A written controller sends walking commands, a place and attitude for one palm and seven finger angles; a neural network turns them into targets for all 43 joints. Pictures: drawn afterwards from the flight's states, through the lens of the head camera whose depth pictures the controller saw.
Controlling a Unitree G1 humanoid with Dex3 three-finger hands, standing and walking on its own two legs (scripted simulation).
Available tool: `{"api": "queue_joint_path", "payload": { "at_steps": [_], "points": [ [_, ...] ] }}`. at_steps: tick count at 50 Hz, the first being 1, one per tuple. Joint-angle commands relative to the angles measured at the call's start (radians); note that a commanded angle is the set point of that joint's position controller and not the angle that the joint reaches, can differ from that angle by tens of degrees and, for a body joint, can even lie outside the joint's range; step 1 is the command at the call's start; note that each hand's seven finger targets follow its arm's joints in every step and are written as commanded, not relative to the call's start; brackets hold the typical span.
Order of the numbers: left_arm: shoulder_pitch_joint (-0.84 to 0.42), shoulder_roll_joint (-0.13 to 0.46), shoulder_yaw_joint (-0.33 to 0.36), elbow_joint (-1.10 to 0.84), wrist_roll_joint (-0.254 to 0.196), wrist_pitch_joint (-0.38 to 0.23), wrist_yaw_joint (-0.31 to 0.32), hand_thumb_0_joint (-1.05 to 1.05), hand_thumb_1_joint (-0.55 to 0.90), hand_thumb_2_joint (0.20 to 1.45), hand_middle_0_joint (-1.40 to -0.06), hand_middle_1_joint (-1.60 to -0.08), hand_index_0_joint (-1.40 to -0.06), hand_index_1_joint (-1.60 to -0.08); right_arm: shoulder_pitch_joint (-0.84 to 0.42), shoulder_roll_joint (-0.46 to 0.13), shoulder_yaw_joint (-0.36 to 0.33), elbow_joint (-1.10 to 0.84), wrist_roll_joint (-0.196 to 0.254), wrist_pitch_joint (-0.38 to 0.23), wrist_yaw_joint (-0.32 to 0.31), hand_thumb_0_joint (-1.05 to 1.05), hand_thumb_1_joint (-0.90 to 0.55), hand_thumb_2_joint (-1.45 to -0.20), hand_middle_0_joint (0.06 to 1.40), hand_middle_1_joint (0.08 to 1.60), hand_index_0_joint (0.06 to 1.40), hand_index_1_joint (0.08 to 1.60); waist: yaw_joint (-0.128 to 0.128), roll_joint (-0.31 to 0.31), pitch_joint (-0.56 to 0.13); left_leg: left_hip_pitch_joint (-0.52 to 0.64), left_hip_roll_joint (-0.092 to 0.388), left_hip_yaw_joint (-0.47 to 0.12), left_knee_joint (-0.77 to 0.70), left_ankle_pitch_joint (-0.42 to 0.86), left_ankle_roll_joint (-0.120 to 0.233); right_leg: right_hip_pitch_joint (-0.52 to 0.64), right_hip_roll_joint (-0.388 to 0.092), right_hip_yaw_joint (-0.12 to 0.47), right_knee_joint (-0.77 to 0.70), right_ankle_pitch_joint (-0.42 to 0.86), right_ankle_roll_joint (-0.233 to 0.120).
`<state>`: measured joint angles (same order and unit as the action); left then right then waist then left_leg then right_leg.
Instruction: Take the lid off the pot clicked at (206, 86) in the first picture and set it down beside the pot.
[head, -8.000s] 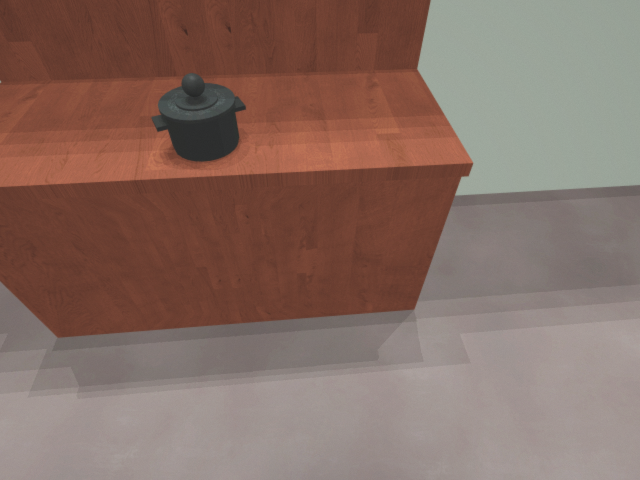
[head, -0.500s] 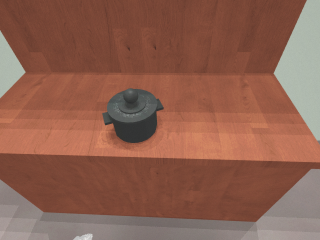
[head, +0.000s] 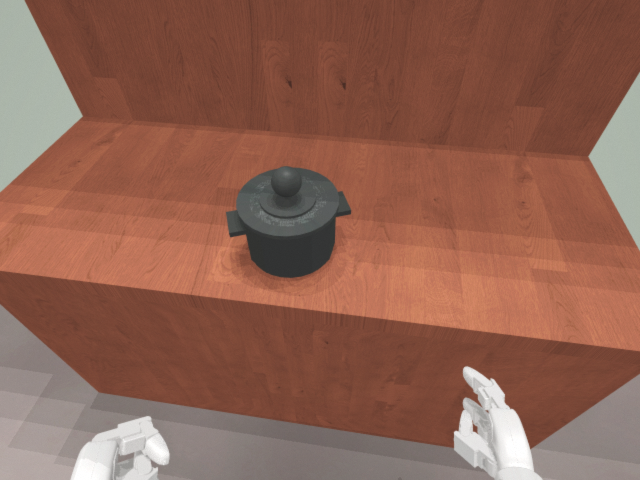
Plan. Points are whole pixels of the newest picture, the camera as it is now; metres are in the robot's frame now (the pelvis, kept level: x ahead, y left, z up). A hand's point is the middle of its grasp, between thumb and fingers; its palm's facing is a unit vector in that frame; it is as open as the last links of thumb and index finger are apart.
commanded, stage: raise the hand higher, near the body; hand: left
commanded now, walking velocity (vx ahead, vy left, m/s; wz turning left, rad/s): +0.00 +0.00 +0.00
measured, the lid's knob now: (286, 181) +0.53 +0.12 +0.08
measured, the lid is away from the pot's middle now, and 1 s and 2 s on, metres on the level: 0.00 0.00 0.00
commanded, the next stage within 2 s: reach forward and open the fingers in 0.84 s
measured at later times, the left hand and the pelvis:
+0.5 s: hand (128, 415) +0.17 +0.24 +0.04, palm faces +0.24 -0.89 -0.39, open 3.1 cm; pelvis +0.02 +0.01 +0.00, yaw -1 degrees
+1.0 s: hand (105, 359) +0.20 +0.25 +0.11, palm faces +0.28 -0.73 -0.63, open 3.1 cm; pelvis +0.02 +0.01 +0.01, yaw -1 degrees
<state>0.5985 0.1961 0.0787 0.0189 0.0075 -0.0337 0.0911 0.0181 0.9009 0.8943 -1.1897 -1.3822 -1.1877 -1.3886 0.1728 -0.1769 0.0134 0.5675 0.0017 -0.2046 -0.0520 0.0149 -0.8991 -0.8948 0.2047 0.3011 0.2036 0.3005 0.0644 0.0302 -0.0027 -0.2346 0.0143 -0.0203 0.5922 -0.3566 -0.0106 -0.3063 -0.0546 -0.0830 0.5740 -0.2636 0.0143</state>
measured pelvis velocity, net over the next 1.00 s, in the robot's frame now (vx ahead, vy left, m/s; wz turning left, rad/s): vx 0.02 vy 0.01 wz -0.02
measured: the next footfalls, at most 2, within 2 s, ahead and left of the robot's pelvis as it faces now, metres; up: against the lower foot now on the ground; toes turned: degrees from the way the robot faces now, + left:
none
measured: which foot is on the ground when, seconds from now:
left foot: down 0.00-1.00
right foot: down 0.00-1.00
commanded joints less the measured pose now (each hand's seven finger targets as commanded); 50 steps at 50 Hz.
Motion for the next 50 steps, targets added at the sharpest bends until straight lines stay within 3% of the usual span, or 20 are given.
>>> {"api": "queue_joint_path", "payload": {
  "at_steps": [1, 4, 9, 10, 11, 13, 15, 23, 25, 29, 31, 32, 35, 41, 47, 48, 49, 50],
  "points": [
    [-0.001, 0.142, 0.111, -0.201, -0.002, -0.055, 0.016, 0.0, 0.9, 0.9, -1.3, -1.5, -1.3, -1.5, -0.087, -0.119, -0.053, -0.13, 0.004, -0.047, -0.022, 0.0, -0.9, -0.9, 0.2, 0.3, 0.2, 0.3, -0.03, -0.041, -0.075, -0.064, -0.035, 0.038, -0.106, 0.231, 0.032, 0.128, 0.029, 0.003, -0.084, 0.147, -0.016],
    [0.017, 0.164, 0.133, -0.256, -0.001, -0.058, 0.02, 0.0, 0.9, 0.9, -1.3, -1.5, -1.3, -1.5, -0.088, -0.115, -0.055, -0.117, 0.004, -0.059, -0.021, 0.0, -0.9, -0.9, 0.2, 0.3, 0.2, 0.3, -0.015, -0.001, -0.112, -0.035, -0.031, 0.033, -0.111, 0.283, 0.031, 0.153, 0.025, 0.002, -0.076, 0.179, -0.017],
    [0.062, 0.15, 0.122, -0.273, 0.005, -0.062, 0.022, 0.0, 0.9, 0.9, -1.3, -1.5, -1.3, -1.5, -0.094, -0.113, -0.058, -0.098, 0.004, -0.076, -0.02, 0.0, -0.9, -0.9, 0.2, 0.3, 0.2, 0.3, -0.012, -0.029, -0.067, -0.035, -0.024, 0.026, -0.125, 0.281, 0.032, 0.139, 0.028, -0.012, -0.083, 0.152, -0.015],
    [0.061, 0.174, 0.149, -0.287, 0.004, -0.065, 0.025, 0.0, 0.9, 0.9, -1.3, -1.5, -1.3, -1.5, -0.101, -0.114, -0.061, -0.096, 0.008, -0.075, -0.02, 0.0, -0.9, -0.9, 0.2, 0.3, 0.2, 0.3, -0.01, -0.041, -0.061, -0.031, -0.021, 0.024, -0.126, 0.285, 0.032, 0.14, 0.03, -0.011, -0.089, 0.15, -0.015],
    [0.057, 0.163, 0.132, -0.33, 0.005, -0.074, 0.023, 0.0, 0.9, 0.9, -1.3, -1.5, -1.3, -1.5, -0.096, -0.114, -0.058, -0.103, 0.007, -0.082, -0.019, 0.0, -0.9, -0.9, 0.2, 0.3, 0.2, 0.3, -0.007, -0.011, -0.071, -0.025, -0.024, 0.025, -0.133, 0.29, 0.031, 0.148, 0.027, -0.01, -0.087, 0.154, -0.016],
    [0.087, 0.165, 0.142, -0.329, 0.007, -0.078, 0.026, 0.0, 0.9, 0.9, -1.3, -1.5, -1.3, -1.5, -0.095, -0.11, -0.063, -0.096, 0.007, -0.086, -0.019, 0.0, -0.9, -0.9, 0.2, 0.3, 0.2, 0.3, -0.002, -0.027, -0.064, -0.021, -0.02, 0.026, -0.135, 0.308, 0.03, 0.151, 0.027, -0.012, -0.086, 0.168, -0.016],
    [0.12, 0.184, 0.17, -0.349, 0.008, -0.084, 0.028, 0.0, 0.9, 0.9, -1.3, -1.5, -1.3, -1.5, -0.103, -0.105, -0.067, -0.093, 0.009, -0.085, -0.017, 0.0, -0.9, -0.9, 0.2, 0.3, 0.2, 0.3, 0.005, 0.0, -0.06, -0.01, -0.017, 0.03, -0.136, 0.329, 0.027, 0.159, 0.027, -0.009, -0.093, 0.186, -0.018],
    [0.081, 0.167, 0.146, -0.476, 0.008, -0.111, 0.021, 0.0, 0.9, 0.9, -1.3, -1.5, -1.3, -1.5, -0.086, -0.105, -0.061, -0.112, 0.005, -0.085, -0.012, 0.0, -0.9, -0.9, 0.2, 0.3, 0.2, 0.3, -0.003, 0.016, -0.049, 0.032, -0.011, 0.029, -0.156, 0.369, 0.023, 0.162, 0.031, -0.011, -0.11, 0.201, -0.017],
    [0.087, 0.185, 0.178, -0.468, 0.008, -0.108, 0.022, 0.0, 0.9, 0.9, -1.3, -1.5, -1.3, -1.5, -0.092, -0.102, -0.061, -0.108, 0.005, -0.078, -0.009, 0.0, -0.9, -0.9, 0.2, 0.3, 0.2, 0.3, 0.001, 0.01, -0.022, 0.023, -0.01, 0.03, -0.159, 0.355, 0.021, 0.16, 0.035, -0.009, -0.121, 0.196, -0.018],
    [0.04, 0.178, 0.166, -0.532, 0.004, -0.118, 0.018, 0.0, 0.9, 0.9, -1.3, -1.5, -1.3, -1.5, -0.085, -0.101, -0.05, -0.12, 0.0, -0.077, -0.006, 0.0, -0.9, -0.9, 0.2, 0.3, 0.2, 0.3, -0.003, 0.036, -0.033, 0.039, -0.01, 0.028, -0.172, 0.364, 0.021, 0.175, 0.032, -0.009, -0.126, 0.202, -0.017],
    [0.015, 0.184, 0.175, -0.539, -0.001, -0.118, 0.016, 0.0, 0.9, 0.9, -1.3, -1.5, -1.3, -1.5, -0.088, -0.102, -0.045, -0.124, 0.0, -0.071, -0.005, 0.0, -0.9, -0.9, 0.2, 0.3, 0.2, 0.3, -0.006, 0.012, -0.022, 0.037, -0.01, 0.027, -0.176, 0.345, 0.023, 0.175, 0.034, -0.01, -0.137, 0.194, -0.018],
    [0.013, 0.188, 0.182, -0.53, -0.001, -0.119, 0.017, 0.0, 0.9, 0.9, -1.3, -1.5, -1.3, -1.5, -0.088, -0.101, -0.047, -0.12, -0.001, -0.069, -0.007, 0.0, -0.9, -0.9, 0.2, 0.3, 0.2, 0.3, -0.006, 0.0, -0.024, 0.041, -0.01, 0.029, -0.175, 0.346, 0.024, 0.177, 0.034, -0.009, -0.139, 0.2, -0.017],
    [0.007, 0.208, 0.203, -0.577, -0.003, -0.121, 0.017, 0.0, 0.9, 0.9, -1.3, -1.5, -1.3, -1.5, -0.092, -0.103, -0.042, -0.122, -0.002, -0.068, -0.001, 0.0, -0.9, -0.9, 0.2, 0.3, 0.2, 0.3, 0.001, 0.042, -0.049, 0.059, -0.011, 0.025, -0.174, 0.375, 0.021, 0.196, 0.035, -0.003, -0.139, 0.221, -0.018],
    [-0.041, 0.216, 0.219, -0.604, -0.009, -0.132, 0.017, 0.0, 0.9, 0.9, -1.3, -1.5, -1.3, -1.5, -0.095, -0.103, -0.036, -0.12, -0.003, -0.063, 0.0, 0.0, -0.9, -0.9, 0.2, 0.3, 0.2, 0.3, -0.001, 0.006, -0.035, 0.055, -0.008, 0.024, -0.188, 0.359, 0.021, 0.204, 0.034, -0.008, -0.15, 0.211, -0.018],
    [-0.064, 0.236, 0.249, -0.647, -0.015, -0.15, 0.023, 0.0, 0.9, 0.9, -1.3, -1.5, -1.3, -1.5, -0.092, -0.107, -0.038, -0.115, -0.002, -0.065, -0.002, 0.0, -0.9, -0.9, 0.2, 0.3, 0.2, 0.3, 0.005, 0.034, -0.057, 0.075, -0.007, 0.023, -0.193, 0.357, 0.022, 0.219, 0.032, -0.001, -0.154, 0.206, -0.019],
    [-0.109, 0.449, 0.199, -0.668, 0.449, -0.062, 0.074, 0.0, 0.873, 0.903, -1.282, -1.475, -1.282, -1.475, -0.12, -0.189, -0.022, -0.12, -0.027, -0.003, 0.017, 0.0, -0.9, -0.9, 0.2, 0.3, 0.2, 0.3, 0.008, 0.096, -0.013, -0.06, -0.02, 0.032, -0.171, 0.35, 0.021, 0.109, 0.053, 0.015, -0.095, 0.186, -0.028],
    [-0.093, 0.353, 0.189, -0.713, 0.459, -0.015, 0.099, 0.0, 0.845, 0.91, -1.267, -1.441, -1.267, -1.441, -0.136, -0.147, -0.03, -0.17, -0.025, 0.034, 0.031, 0.0, -0.9, -0.9, 0.2, 0.3, 0.2, 0.3, 0.019, 0.134, -0.009, -0.066, -0.012, 0.029, -0.176, 0.36, 0.009, 0.115, 0.04, -0.025, -0.086, 0.152, -0.045],
    [-0.064, 0.385, 0.179, -0.671, 0.577, 0.032, 0.114, 0.0, 0.815, 0.921, -1.26, -1.394, -1.26, -1.394, -0.147, -0.152, -0.035, -0.159, -0.014, 0.062, 0.04, 0.0, -0.9, -0.9, 0.2, 0.3, 0.2, 0.3, 0.033, 0.139, 0.001, -0.076, -0.005, 0.027, -0.179, 0.327, 0.003, 0.11, 0.054, 0.009, -0.083, 0.117, -0.051]
  ]
}}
